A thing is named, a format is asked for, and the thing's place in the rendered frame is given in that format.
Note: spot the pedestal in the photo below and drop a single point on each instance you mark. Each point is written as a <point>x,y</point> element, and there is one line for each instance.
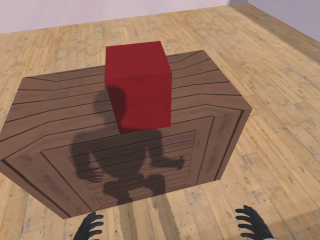
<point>60,141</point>

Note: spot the robot right hand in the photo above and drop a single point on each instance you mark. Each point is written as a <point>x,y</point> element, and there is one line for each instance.
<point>258,227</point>

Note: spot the robot left hand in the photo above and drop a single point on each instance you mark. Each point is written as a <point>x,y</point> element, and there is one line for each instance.
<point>83,231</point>

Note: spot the carton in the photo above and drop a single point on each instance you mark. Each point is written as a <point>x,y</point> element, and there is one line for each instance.
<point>138,79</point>

